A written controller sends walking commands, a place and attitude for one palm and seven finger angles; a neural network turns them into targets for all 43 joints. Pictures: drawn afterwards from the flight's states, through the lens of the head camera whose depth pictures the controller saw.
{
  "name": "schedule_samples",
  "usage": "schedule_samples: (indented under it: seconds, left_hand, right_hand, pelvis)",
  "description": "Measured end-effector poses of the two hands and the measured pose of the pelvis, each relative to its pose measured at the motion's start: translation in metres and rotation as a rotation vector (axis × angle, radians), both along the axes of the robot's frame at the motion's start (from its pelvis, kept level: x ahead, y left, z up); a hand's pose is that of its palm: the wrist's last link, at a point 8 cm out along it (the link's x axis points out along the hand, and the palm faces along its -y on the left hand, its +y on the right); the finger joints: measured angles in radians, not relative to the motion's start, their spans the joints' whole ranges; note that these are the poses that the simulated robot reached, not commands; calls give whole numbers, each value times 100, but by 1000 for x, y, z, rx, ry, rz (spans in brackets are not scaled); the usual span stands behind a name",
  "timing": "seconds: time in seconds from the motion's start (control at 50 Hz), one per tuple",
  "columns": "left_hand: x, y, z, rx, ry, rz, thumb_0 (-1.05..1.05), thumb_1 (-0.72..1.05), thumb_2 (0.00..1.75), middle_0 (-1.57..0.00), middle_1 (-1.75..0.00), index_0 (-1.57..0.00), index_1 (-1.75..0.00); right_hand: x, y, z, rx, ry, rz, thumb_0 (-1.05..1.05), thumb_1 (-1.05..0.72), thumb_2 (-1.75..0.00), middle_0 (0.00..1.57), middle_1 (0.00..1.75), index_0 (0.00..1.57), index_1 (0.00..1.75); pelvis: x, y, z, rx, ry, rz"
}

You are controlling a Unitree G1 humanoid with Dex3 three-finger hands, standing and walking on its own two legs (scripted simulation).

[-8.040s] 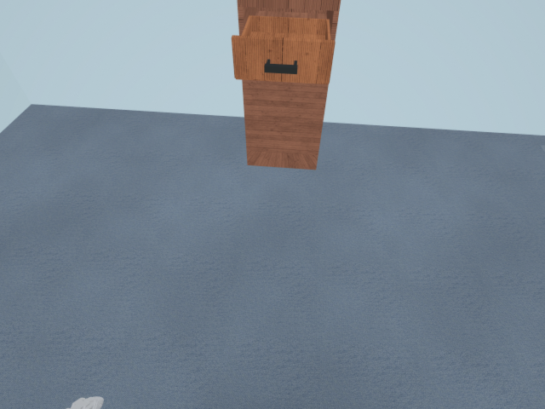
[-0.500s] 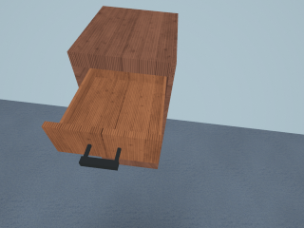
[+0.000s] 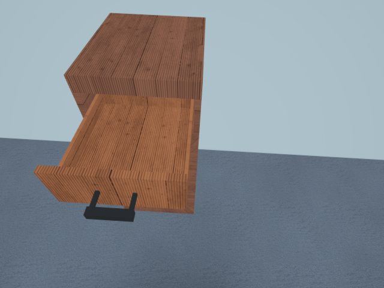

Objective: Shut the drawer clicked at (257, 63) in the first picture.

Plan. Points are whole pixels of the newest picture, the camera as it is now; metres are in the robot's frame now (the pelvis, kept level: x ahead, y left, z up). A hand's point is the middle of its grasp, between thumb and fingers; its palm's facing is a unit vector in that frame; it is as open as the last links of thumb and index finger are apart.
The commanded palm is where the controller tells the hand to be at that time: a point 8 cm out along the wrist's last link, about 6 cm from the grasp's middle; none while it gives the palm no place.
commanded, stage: come to a stop and stand still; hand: left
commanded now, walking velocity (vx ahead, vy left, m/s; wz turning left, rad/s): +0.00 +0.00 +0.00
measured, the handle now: (112, 205) +0.30 +0.21 -0.04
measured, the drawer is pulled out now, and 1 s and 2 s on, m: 0.28 0.28 0.27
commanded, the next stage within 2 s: look again from close up in 0.32 s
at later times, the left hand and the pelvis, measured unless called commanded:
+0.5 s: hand out of the picture +0.00 +0.19 -0.17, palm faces +0.02 -0.97 -0.24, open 7.4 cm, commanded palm none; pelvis +0.00 +0.01 +0.00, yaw +1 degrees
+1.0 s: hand out of the picture +0.03 +0.17 -0.17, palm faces +0.03 -0.98 -0.20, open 7.3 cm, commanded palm +0.12 +0.21 -0.07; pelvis +0.03 +0.00 +0.00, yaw +0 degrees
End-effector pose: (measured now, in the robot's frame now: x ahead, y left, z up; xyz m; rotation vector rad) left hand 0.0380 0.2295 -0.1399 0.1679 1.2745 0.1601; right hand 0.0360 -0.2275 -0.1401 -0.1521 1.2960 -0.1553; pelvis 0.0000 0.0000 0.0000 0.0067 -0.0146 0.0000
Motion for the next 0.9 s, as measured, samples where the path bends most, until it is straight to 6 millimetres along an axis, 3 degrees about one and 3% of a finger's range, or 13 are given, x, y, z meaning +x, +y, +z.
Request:
schedule_samples:
  seconds: [0.1, 0.2, 0.36, 0.54, 0.9]
  left_hand:
    - [-1, -3, 4, -4, -23, 5, 0, 93, 89, -20, -30, -20, -30]
    - [-17, -5, 4, -2, 8, 9, 0, 93, 89, -20, -30, -20, -30]
    - [-45, 2, 2, 15, 91, 2, 0, 92, 89, -20, -30, -20, -30]
    - [-44, 3, 6, 19, 108, 24, 0, 91, 89, -20, -30, -20, -30]
    - [-18, -12, 1, -15, 113, 22, 0, 92, 89, -20, -30, -20, -30]
  right_hand:
    - [-21, 1, 2, 10, 47, 8, 1, -93, -89, 20, 30, 20, 30]
    - [-40, 7, 1, 33, 89, 7, 1, -92, -89, 20, 30, 20, 30]
    - [-49, 17, -13, 64, 72, 4, 1, -91, -89, 20, 30, 20, 30]
    - [-39, 28, -14, 87, 84, 22, 1, -91, -89, 20, 30, 20, 30]
    - [-11, 14, -7, 42, 85, 20, 1, -91, -89, 20, 30, 20, 30]
  pelvis:
    - [-2, -2, 4, -3, -6, 5]
    - [-4, -3, 6, -8, -6, 9]
    - [-4, 5, -2, -9, 4, 16]
    - [7, 8, 0, 3, 5, 8]
    - [29, 1, 3, 3, -8, 1]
